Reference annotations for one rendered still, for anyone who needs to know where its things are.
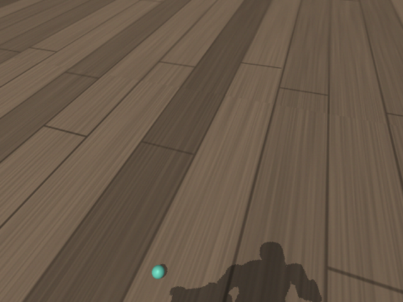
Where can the ball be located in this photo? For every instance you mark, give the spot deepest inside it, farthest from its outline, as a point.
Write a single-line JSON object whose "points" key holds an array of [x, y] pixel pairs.
{"points": [[158, 271]]}

